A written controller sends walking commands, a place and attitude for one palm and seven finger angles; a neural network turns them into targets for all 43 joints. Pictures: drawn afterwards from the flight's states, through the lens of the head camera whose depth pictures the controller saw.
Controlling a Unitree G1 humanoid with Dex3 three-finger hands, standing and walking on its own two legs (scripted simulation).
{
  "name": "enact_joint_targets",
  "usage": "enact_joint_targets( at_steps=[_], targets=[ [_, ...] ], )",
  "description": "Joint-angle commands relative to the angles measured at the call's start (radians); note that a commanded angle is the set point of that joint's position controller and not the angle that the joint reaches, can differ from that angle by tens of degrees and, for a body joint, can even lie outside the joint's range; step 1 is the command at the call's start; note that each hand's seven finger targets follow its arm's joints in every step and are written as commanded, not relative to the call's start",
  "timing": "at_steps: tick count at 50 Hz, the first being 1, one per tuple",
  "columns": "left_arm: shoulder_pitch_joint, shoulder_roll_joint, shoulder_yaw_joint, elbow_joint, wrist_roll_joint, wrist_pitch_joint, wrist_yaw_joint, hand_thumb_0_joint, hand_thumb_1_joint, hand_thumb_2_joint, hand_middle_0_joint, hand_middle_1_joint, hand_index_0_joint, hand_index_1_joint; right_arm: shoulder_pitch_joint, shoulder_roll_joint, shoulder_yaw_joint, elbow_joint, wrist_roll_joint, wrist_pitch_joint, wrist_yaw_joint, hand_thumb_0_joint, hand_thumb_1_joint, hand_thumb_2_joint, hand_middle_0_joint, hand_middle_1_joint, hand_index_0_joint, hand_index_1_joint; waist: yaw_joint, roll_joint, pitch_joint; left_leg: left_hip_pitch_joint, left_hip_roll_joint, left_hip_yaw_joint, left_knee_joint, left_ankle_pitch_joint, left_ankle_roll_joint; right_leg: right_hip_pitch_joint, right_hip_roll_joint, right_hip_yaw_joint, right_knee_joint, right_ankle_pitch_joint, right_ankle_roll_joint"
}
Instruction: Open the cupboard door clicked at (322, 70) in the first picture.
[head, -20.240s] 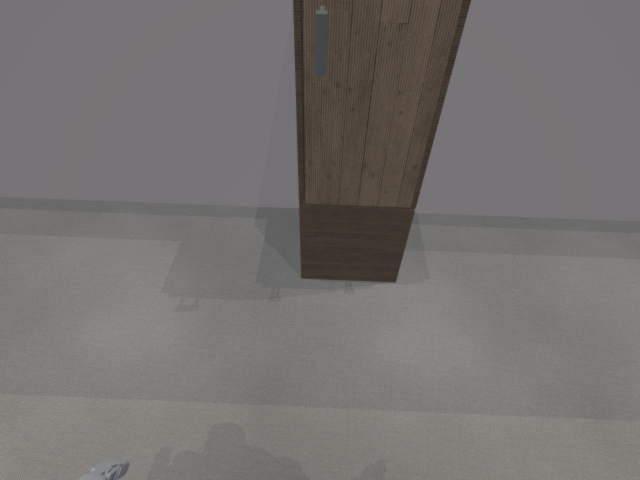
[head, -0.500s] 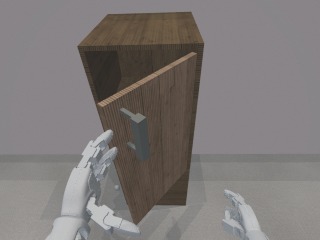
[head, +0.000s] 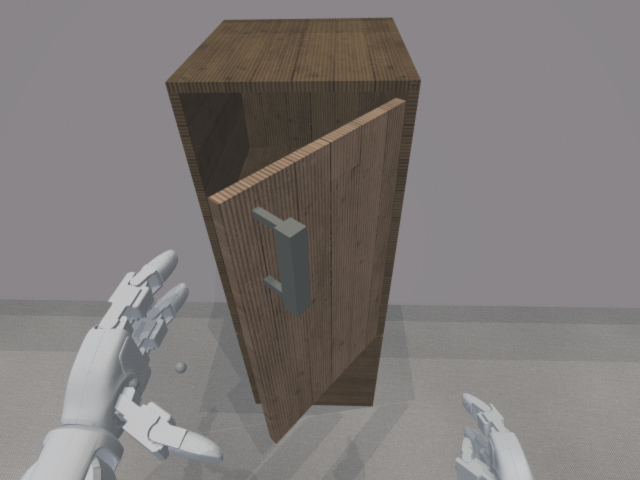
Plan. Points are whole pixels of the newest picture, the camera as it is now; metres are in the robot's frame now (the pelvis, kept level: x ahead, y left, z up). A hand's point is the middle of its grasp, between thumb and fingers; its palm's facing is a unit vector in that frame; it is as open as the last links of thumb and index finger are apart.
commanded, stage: draw the hand back to the body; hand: left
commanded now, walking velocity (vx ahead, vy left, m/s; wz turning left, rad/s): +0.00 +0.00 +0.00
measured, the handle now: (280, 261) +0.31 +0.09 +0.17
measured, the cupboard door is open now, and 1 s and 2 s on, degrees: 50 50 50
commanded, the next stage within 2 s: step back with the hand held close in 1.20 s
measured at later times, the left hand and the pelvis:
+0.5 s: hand (101, 352) +0.18 +0.23 +0.16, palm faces +0.30 -0.90 -0.33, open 13.0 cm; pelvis +0.00 +0.03 +0.01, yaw -2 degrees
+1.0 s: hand (68, 322) +0.21 +0.28 +0.17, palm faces +0.43 -0.82 -0.37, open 7.7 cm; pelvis +0.01 +0.02 +0.02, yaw -2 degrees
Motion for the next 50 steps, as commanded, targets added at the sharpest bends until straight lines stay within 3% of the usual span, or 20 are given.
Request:
enact_joint_targets(
  at_steps=[1,3,6,7,8,9,10,12,15,21,25,29,41,44,50],
  targets=[
    [-0.093,0.097,0.099,-0.193,-0.035,-0.047,-0.026,0.0,-0.5,0.3,-0.15,-0.3,-0.15,-0.3,-0.182,-0.084,-0.038,-0.179,0.01,-0.087,-0.02,0.0,-0.9,-0.9,0.2,0.3,0.2,0.3,0.013,-0.055,-0.003,0.026,0.009,-0.003,-0.084,0.198,0.02,-0.059,-0.059,0.045,-0.13,0.155,0.041],
    [-0.102,0.103,0.112,-0.192,-0.041,-0.036,-0.033,0.0,-0.43,0.33,-0.153,-0.3,-0.153,-0.3,-0.187,-0.085,-0.036,-0.177,0.013,-0.093,-0.021,0.0,-0.9,-0.9,0.2,0.3,0.2,0.3,0.018,-0.019,-0.001,0.03,0.009,-0.006,-0.091,0.202,0.017,-0.058,-0.054,0.034,-0.122,0.156,0.036],
    [-0.141,0.115,0.127,-0.202,-0.05,-0.032,-0.041,0.0,-0.325,0.375,-0.156,-0.3,-0.156,-0.3,-0.183,-0.093,-0.037,-0.172,0.015,-0.099,-0.025,0.0,-0.9,-0.9,0.2,0.3,0.2,0.3,0.012,-0.022,-0.011,0.036,0.01,-0.014,-0.107,0.199,0.013,-0.057,-0.048,0.02,-0.111,0.151,0.033],
    [-0.171,0.253,0.132,-0.276,0.11,-0.149,0.058,0.0,-0.29,0.39,-0.158,-0.3,-0.158,-0.3,-0.189,-0.085,-0.038,-0.184,-0.018,-0.103,-0.033,0.0,-0.9,-0.9,0.2,0.3,0.2,0.3,0.017,-0.049,0.026,0.014,0.007,-0.015,-0.128,0.196,0.018,-0.039,-0.055,0.069,-0.156,0.159,0.024],
    [-0.1,0.229,0.16,-0.193,0.116,-0.182,0.1,0.0,-0.255,0.405,-0.159,-0.3,-0.159,-0.3,-0.177,-0.077,-0.04,-0.159,-0.028,-0.105,-0.036,0.0,-0.9,-0.9,0.2,0.3,0.2,0.3,0.018,-0.055,0.057,0.011,0.009,-0.006,-0.131,0.179,0.012,-0.046,-0.063,0.078,-0.18,0.132,0.019],
    [-0.045,0.172,0.115,-0.156,0.119,-0.192,0.107,0.0,-0.22,0.42,-0.16,-0.3,-0.16,-0.3,-0.176,-0.077,-0.038,-0.157,-0.03,-0.1,-0.031,0.0,-0.9,-0.9,0.2,0.3,0.2,0.3,0.014,-0.083,0.058,0.014,0.012,-0.011,-0.139,0.182,0.012,-0.041,-0.063,0.076,-0.176,0.131,0.018],
    [-0.043,0.159,0.099,-0.146,0.133,-0.207,0.115,0.0,-0.185,0.435,-0.161,-0.3,-0.161,-0.3,-0.173,-0.078,-0.039,-0.154,-0.031,-0.09,-0.027,0.0,-0.9,-0.9,0.2,0.3,0.2,0.3,0.009,-0.074,0.062,0.031,0.018,-0.01,-0.15,0.189,0.013,-0.038,-0.061,0.075,-0.175,0.14,0.019],
    [-0.07,0.163,0.102,-0.143,0.15,-0.245,0.133,0.0,-0.115,0.465,-0.164,-0.3,-0.164,-0.3,-0.167,-0.081,-0.042,-0.144,-0.033,-0.082,-0.02,0.0,-0.9,-0.9,0.2,0.3,0.2,0.3,0.003,-0.012,0.049,0.056,0.024,-0.01,-0.176,0.183,0.009,-0.016,-0.061,0.07,-0.174,0.131,0.018],
    [-0.094,0.178,0.116,-0.129,0.169,-0.279,0.157,0.0,-0.01,0.51,-0.168,-0.3,-0.168,-0.3,-0.166,-0.086,-0.048,-0.137,-0.036,-0.073,-0.019,0.0,-0.9,-0.9,0.2,0.3,0.2,0.3,0.001,0.019,0.044,0.074,0.033,-0.019,-0.215,0.153,0.005,0.007,-0.059,0.065,-0.183,0.097,0.016],
    [-0.085,0.214,0.174,-0.109,0.179,-0.31,0.183,0.0,0.2,0.6,-0.175,-0.3,-0.175,-0.3,-0.171,-0.091,-0.058,-0.123,-0.041,-0.06,-0.027,0.0,-0.9,-0.9,0.2,0.3,0.2,0.3,0.01,-0.013,0.0,0.106,0.043,-0.027,-0.255,0.215,0.0,0.075,-0.056,0.062,-0.186,0.152,0.014],
    [-0.094,0.232,0.21,-0.066,0.181,-0.312,0.19,0.0,0.34,0.66,-0.18,-0.3,-0.18,-0.3,-0.176,-0.096,-0.062,-0.106,-0.038,-0.044,-0.026,0.0,-0.9,-0.9,0.2,0.3,0.2,0.3,0.011,0.017,0.027,0.105,0.048,-0.027,-0.273,0.256,-0.012,0.091,-0.054,0.062,-0.193,0.178,0.012],
    [-0.104,0.251,0.254,-0.013,0.177,-0.314,0.193,0.0,0.48,0.72,-0.185,-0.3,-0.185,-0.3,-0.178,-0.098,-0.069,-0.095,-0.037,-0.03,-0.027,0.0,-0.9,-0.9,0.2,0.3,0.2,0.3,0.013,-0.021,0.051,0.106,0.055,-0.028,-0.288,0.267,-0.019,0.096,-0.051,0.059,-0.203,0.183,0.013],
    [-0.184,0.325,0.374,0.06,0.165,-0.324,0.202,0.0,0.9,0.9,-0.2,-0.3,-0.2,-0.3,-0.176,-0.106,-0.087,-0.065,-0.029,-0.004,-0.027,0.0,-0.9,-0.9,0.2,0.3,0.2,0.3,0.013,0.023,0.024,0.138,0.051,-0.013,-0.294,0.328,-0.024,0.128,-0.053,0.065,-0.227,0.23,0.014],
    [-0.18,0.282,0.323,0.059,0.167,-0.324,0.194,0.0,0.9,0.9,-0.2,-0.3,-0.2,-0.3,-0.178,-0.109,-0.089,-0.065,-0.03,-0.007,-0.022,0.0,-0.9,-0.9,0.2,0.3,0.2,0.3,0.007,0.032,0.017,0.162,0.053,-0.012,-0.292,0.363,-0.022,0.123,-0.054,0.065,-0.229,0.248,0.018],
    [-0.163,0.306,0.341,0.062,0.165,-0.318,0.195,0.0,0.9,0.9,-0.2,-0.3,-0.2,-0.3,-0.18,-0.113,-0.093,-0.064,-0.032,-0.001,-0.019,0.0,-0.9,-0.9,0.2,0.3,0.2,0.3,0.013,-0.016,0.005,0.16,0.045,0.0,-0.281,0.398,-0.012,0.142,-0.055,0.07,-0.233,0.298,0.021]
  ],
)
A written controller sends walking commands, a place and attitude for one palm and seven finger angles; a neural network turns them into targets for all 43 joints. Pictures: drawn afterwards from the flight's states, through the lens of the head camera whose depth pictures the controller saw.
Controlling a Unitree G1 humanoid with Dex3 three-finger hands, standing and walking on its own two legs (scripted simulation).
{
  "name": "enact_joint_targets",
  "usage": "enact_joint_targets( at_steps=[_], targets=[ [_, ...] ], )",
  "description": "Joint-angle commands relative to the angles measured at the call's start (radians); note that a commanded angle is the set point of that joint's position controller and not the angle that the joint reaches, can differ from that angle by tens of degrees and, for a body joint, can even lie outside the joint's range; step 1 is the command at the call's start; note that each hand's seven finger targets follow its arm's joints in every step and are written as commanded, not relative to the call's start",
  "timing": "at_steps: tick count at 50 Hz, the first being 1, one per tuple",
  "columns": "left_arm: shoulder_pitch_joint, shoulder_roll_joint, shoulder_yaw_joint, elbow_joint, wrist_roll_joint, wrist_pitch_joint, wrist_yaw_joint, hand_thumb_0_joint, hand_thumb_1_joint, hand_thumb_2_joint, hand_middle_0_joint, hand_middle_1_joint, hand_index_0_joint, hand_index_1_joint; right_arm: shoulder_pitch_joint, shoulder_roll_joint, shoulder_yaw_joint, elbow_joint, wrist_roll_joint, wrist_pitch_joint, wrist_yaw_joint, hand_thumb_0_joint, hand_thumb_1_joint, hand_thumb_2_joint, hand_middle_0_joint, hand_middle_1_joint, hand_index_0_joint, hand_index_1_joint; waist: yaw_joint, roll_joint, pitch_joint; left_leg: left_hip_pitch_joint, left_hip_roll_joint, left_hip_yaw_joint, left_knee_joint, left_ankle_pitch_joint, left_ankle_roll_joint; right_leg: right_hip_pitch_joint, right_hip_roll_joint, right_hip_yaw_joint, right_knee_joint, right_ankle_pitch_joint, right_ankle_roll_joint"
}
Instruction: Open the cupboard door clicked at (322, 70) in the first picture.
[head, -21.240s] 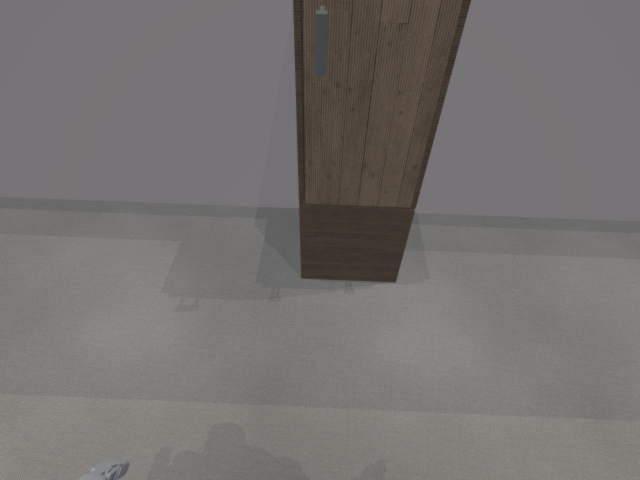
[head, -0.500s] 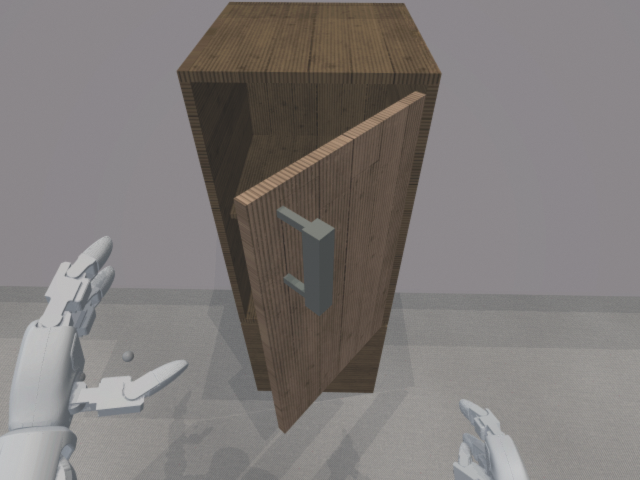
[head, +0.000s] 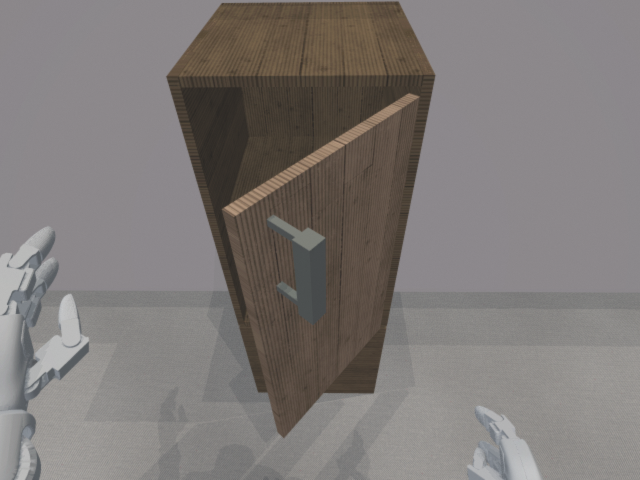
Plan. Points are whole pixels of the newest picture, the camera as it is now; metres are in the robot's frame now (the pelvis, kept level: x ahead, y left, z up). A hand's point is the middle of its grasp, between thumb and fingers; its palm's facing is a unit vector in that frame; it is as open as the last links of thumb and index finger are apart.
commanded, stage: draw the hand back to the body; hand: left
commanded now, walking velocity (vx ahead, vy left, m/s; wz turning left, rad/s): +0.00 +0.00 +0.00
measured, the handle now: (295, 269) +0.30 +0.07 +0.15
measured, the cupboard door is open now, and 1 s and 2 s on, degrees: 50 50 50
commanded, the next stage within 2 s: step back with the hand held close in 0.20 s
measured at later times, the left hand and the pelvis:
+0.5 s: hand (88, 339) +0.19 +0.25 +0.16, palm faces +0.43 -0.78 -0.46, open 7.4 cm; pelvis -0.01 -0.02 +0.00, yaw +0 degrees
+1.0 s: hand (11, 421) +0.11 +0.27 +0.16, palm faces +0.43 -0.74 -0.51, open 7.4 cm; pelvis -0.09 +0.01 -0.02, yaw +0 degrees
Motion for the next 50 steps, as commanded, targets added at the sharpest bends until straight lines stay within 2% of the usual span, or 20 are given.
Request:
enact_joint_targets(
  at_steps=[1,3,8,15,16,17,18,19,20,22,24,27,28,31,35,39,44,46,48,50],
  targets=[
    [-0.075,0.184,0.105,-0.221,-0.004,-0.067,0.01,0.0,0.9,0.9,-0.2,-0.3,-0.2,-0.3,-0.131,-0.103,-0.046,-0.164,0.003,-0.053,-0.012,0.0,-0.9,-0.9,0.2,0.3,0.2,0.3,0.0,0.0,-0.083,0.005,0.071,-0.046,-0.062,0.297,-0.044,0.009,-0.027,0.016,-0.039,0.196,-0.014],
    [-0.077,0.206,0.126,-0.216,-0.005,-0.065,0.012,0.0,0.9,0.9,-0.2,-0.3,-0.2,-0.3,-0.136,-0.102,-0.046,-0.164,0.004,-0.05,-0.017,0.0,-0.9,-0.9,0.2,0.3,0.2,0.3,0.004,0.004,-0.086,0.006,0.067,-0.039,-0.056,0.296,-0.04,0.014,-0.028,0.02,-0.044,0.208,-0.015],
    [-0.085,0.191,0.113,-0.231,-0.004,-0.068,0.009,0.0,0.9,0.9,-0.2,-0.3,-0.2,-0.3,-0.141,-0.096,-0.042,-0.164,0.005,-0.052,-0.016,0.0,-0.9,-0.9,0.2,0.3,0.2,0.3,0.001,0.045,-0.078,0.015,0.066,-0.037,-0.056,0.292,-0.04,0.004,-0.03,0.021,-0.053,0.203,-0.014],
    [-0.072,0.178,0.103,-0.181,-0.013,-0.066,0.006,0.0,0.9,0.9,-0.2,-0.3,-0.2,-0.3,-0.144,-0.093,-0.045,-0.161,0.005,-0.042,-0.018,0.0,-0.9,-0.9,0.2,0.3,0.2,0.3,-0.004,-0.03,-0.046,0.009,0.063,-0.026,-0.06,0.224,-0.025,-0.021,-0.031,0.029,-0.075,0.159,-0.005],
    [-0.148,0.224,0.137,-0.224,-0.016,-0.073,0.01,0.0,0.9,0.9,-0.2,-0.3,-0.2,-0.3,-0.152,-0.096,-0.046,-0.163,0.008,-0.044,-0.022,0.0,-0.9,-0.9,0.2,0.3,0.2,0.3,-0.004,-0.024,-0.061,0.014,0.061,-0.025,-0.054,0.214,-0.021,-0.019,-0.033,0.041,-0.082,0.157,-0.005],
    [-0.203,0.35,0.268,-0.259,-0.012,-0.114,0.016,0.0,0.9,0.9,-0.2,-0.3,-0.2,-0.3,-0.123,-0.12,-0.053,-0.193,0.023,-0.03,-0.019,0.0,-0.9,-0.9,0.2,0.3,0.2,0.3,-0.038,-0.022,0.011,-0.044,0.072,-0.061,-0.017,0.15,0.002,-0.133,-0.083,0.147,-0.129,0.187,-0.003],
    [-0.199,0.341,0.261,-0.239,-0.006,-0.133,0.011,0.0,0.9,0.9,-0.2,-0.3,-0.2,-0.3,-0.124,-0.106,-0.054,-0.178,0.02,-0.023,-0.018,0.0,-0.9,-0.9,0.2,0.3,0.2,0.3,-0.039,-0.017,0.01,-0.052,0.068,-0.075,0.003,0.124,0.0,-0.14,-0.11,0.162,-0.133,0.192,-0.012],
    [-0.085,0.256,0.196,-0.171,-0.008,-0.125,0.003,0.0,0.9,0.9,-0.2,-0.3,-0.2,-0.3,-0.129,-0.107,-0.058,-0.173,0.016,-0.016,-0.017,0.0,-0.9,-0.9,0.2,0.3,0.2,0.3,-0.046,-0.046,0.003,-0.038,0.072,-0.076,0.019,0.149,0.0,-0.156,-0.121,0.165,-0.127,0.215,-0.014],
    [-0.036,0.216,0.157,-0.164,-0.003,-0.121,-0.003,0.0,0.9,0.9,-0.2,-0.3,-0.2,-0.3,-0.121,-0.114,-0.061,-0.18,0.013,-0.006,-0.012,0.0,-0.9,-0.9,0.2,0.3,0.2,0.3,-0.048,-0.039,-0.028,-0.031,0.073,-0.07,0.026,0.171,-0.002,-0.153,-0.125,0.158,-0.115,0.228,-0.011],
    [0.015,0.189,0.128,-0.179,-0.002,-0.121,-0.005,0.0,0.9,0.9,-0.2,-0.3,-0.2,-0.3,-0.112,-0.122,-0.071,-0.189,0.015,0.004,-0.009,0.0,-0.9,-0.9,0.2,0.3,0.2,0.3,-0.052,-0.018,-0.093,-0.021,0.084,-0.057,0.037,0.241,-0.004,-0.131,-0.13,0.136,-0.075,0.301,0.0],
    [0.051,0.194,0.13,-0.199,-0.001,-0.121,-0.002,0.0,0.9,0.9,-0.2,-0.3,-0.2,-0.3,-0.111,-0.124,-0.077,-0.199,0.019,0.014,-0.011,0.0,-0.9,-0.9,0.2,0.3,0.2,0.3,-0.053,-0.007,-0.145,-0.015,0.1,-0.056,0.033,0.314,-0.007,-0.108,-0.126,0.114,-0.034,0.357,0.009],
    [0.068,0.235,0.172,-0.243,0.0,-0.12,0.01,0.0,0.9,0.9,-0.2,-0.3,-0.2,-0.3,-0.108,-0.122,-0.09,-0.214,0.024,0.032,-0.015,0.0,-0.9,-0.9,0.2,0.3,0.2,0.3,-0.054,-0.079,-0.19,-0.04,0.109,-0.055,0.043,0.346,-0.01,-0.09,-0.123,0.103,0.001,0.397,0.015],
    [0.068,0.266,0.2,-0.257,-0.003,-0.121,0.016,0.0,0.9,0.9,-0.2,-0.3,-0.2,-0.3,-0.115,-0.12,-0.09,-0.216,0.025,0.036,-0.02,0.0,-0.9,-0.9,0.2,0.3,0.2,0.3,-0.052,-0.071,-0.2,-0.047,0.108,-0.059,0.046,0.35,-0.01,-0.087,-0.129,0.105,0.012,0.408,0.012],
    [0.092,0.278,0.223,-0.285,-0.004,-0.128,0.025,0.0,0.9,0.9,-0.2,-0.3,-0.2,-0.3,-0.112,-0.11,-0.095,-0.232,0.029,0.045,-0.025,0.0,-0.9,-0.9,0.2,0.3,0.2,0.3,-0.053,-0.075,-0.196,-0.091,0.11,-0.064,0.058,0.33,-0.013,-0.097,-0.131,0.118,0.036,0.395,0.007],
    [0.108,0.278,0.226,-0.323,0.001,-0.138,0.036,0.0,0.9,0.9,-0.2,-0.3,-0.2,-0.3,-0.104,-0.114,-0.095,-0.239,0.027,0.043,-0.031,0.0,-0.9,-0.9,0.2,0.3,0.2,0.3,-0.057,-0.003,-0.178,-0.148,0.124,-0.09,0.045,0.282,-0.008,-0.118,-0.122,0.13,0.06,0.304,0.001],
    [0.123,0.264,0.219,-0.332,0.01,-0.145,0.042,0.0,0.9,0.9,-0.2,-0.3,-0.2,-0.3,-0.097,-0.123,-0.093,-0.245,0.025,0.031,-0.031,0.0,-0.9,-0.9,0.2,0.3,0.2,0.3,-0.055,0.051,-0.146,-0.255,0.154,-0.131,-0.015,0.15,0.009,-0.107,-0.089,0.115,0.102,0.165,0.01],
    [0.09,0.247,0.227,-0.327,0.035,-0.165,0.046,0.0,0.9,0.9,-0.2,-0.3,-0.2,-0.3,-0.083,-0.14,-0.09,-0.261,0.019,0.007,-0.033,0.0,-0.9,-0.9,0.2,0.3,0.2,0.3,-0.057,0.092,-0.079,-0.57,0.222,-0.219,-0.166,-0.279,0.057,0.034,-0.037,0.086,0.264,0.039,0.026],
    [0.065,0.245,0.239,-0.307,0.046,-0.171,0.046,0.0,0.9,0.9,-0.2,-0.3,-0.2,-0.3,-0.075,-0.14,-0.092,-0.26,0.016,-0.004,-0.034,0.0,-0.9,-0.9,0.2,0.3,0.2,0.3,-0.055,0.08,-0.062,-0.664,0.255,-0.254,-0.207,-0.4,0.079,0.076,-0.019,0.074,0.339,0.016,0.034],
    [0.022,0.251,0.244,-0.308,0.058,-0.176,0.044,0.0,0.9,0.9,-0.2,-0.3,-0.2,-0.3,-0.074,-0.146,-0.095,-0.26,0.011,-0.013,-0.037,0.0,-0.9,-0.9,0.2,0.3,0.2,0.3,-0.057,0.08,-0.05,-0.726,0.267,-0.265,-0.211,-0.455,0.091,0.106,-0.012,0.078,0.374,0.013,0.037],
    [0.019,0.24,0.234,-0.294,0.055,-0.182,0.04,0.0,0.9,0.9,-0.2,-0.3,-0.2,-0.3,-0.06,-0.135,-0.094,-0.254,0.012,-0.023,-0.033,0.0,-0.9,-0.9,0.2,0.3,0.2,0.3,-0.065,0.026,-0.039,-0.683,0.238,-0.248,-0.158,-0.411,0.08,0.052,-0.023,0.103,0.333,0.025,0.021]
  ],
)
